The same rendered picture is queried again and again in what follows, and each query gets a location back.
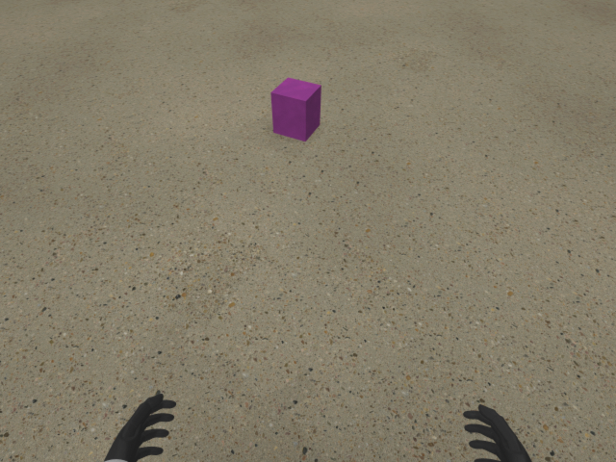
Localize right robot hand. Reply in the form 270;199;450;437
463;404;532;462

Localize left robot hand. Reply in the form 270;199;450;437
104;394;176;462

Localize carton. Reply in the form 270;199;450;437
270;78;321;141

